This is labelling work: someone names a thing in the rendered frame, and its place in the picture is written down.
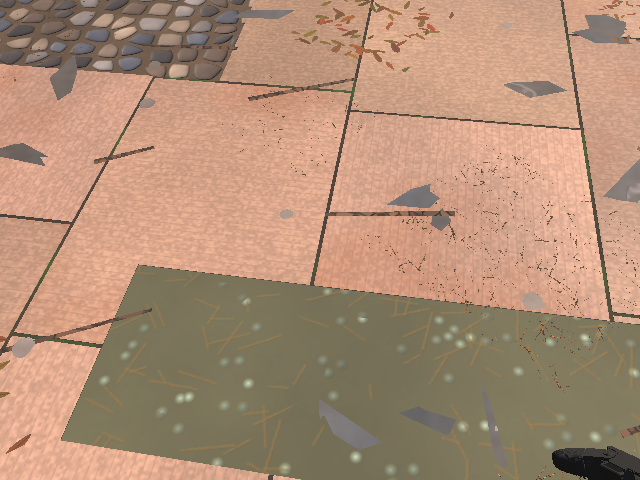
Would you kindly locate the right robot hand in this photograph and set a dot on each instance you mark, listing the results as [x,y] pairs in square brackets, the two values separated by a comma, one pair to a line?
[598,464]

